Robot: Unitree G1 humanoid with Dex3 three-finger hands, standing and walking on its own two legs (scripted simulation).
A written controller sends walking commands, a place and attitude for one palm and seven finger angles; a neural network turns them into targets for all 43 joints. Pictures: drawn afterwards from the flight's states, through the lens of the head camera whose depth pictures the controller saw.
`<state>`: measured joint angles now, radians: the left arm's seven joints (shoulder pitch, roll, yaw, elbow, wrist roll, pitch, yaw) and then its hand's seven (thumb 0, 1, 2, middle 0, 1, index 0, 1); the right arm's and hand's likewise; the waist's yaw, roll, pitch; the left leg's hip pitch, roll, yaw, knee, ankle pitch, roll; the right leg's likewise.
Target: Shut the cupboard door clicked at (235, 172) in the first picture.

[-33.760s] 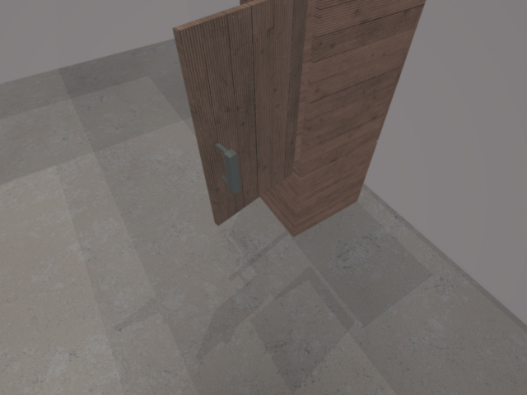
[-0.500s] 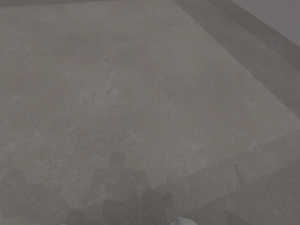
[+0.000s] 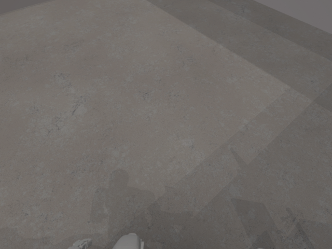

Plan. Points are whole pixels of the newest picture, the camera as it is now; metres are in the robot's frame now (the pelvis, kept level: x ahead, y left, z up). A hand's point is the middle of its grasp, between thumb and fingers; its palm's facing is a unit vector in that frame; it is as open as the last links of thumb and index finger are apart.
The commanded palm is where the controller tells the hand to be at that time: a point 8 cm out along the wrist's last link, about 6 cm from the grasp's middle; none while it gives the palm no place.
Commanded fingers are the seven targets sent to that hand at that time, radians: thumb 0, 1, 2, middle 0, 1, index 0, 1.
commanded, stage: turn to face it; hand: left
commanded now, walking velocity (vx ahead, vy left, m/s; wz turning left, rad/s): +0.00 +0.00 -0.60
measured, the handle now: out of the picture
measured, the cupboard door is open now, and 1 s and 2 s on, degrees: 67 67 67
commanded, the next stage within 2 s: take the last steps up to it in 1.92 s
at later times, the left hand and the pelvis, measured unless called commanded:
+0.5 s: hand (106, 227) +0.18 +0.18 -0.16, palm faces -0.31 -0.92 -0.25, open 7.4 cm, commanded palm none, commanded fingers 0.00 0.90 0.90 -0.20 -0.30 -0.20 -0.30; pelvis +0.01 +0.01 -0.01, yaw -19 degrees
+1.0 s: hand (125, 212) +0.23 +0.14 -0.18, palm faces -0.54 -0.82 -0.18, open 7.4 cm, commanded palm none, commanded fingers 0.00 0.90 0.90 -0.20 -0.30 -0.20 -0.30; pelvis +0.05 +0.01 +0.00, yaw -36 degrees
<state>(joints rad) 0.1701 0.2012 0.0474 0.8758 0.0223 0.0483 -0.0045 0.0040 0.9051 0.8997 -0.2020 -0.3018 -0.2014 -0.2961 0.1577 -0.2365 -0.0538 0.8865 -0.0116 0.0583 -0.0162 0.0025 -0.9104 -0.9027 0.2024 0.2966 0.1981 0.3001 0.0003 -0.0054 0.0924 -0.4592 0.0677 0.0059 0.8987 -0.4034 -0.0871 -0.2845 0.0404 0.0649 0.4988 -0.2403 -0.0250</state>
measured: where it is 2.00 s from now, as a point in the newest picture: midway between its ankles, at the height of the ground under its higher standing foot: outside the picture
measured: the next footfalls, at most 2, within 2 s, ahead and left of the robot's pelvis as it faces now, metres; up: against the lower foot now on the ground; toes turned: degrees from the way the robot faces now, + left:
left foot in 0.10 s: +0.06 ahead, +0.14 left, +0.00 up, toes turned -2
right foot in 0.52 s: +0.01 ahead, -0.12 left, +0.00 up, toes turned -25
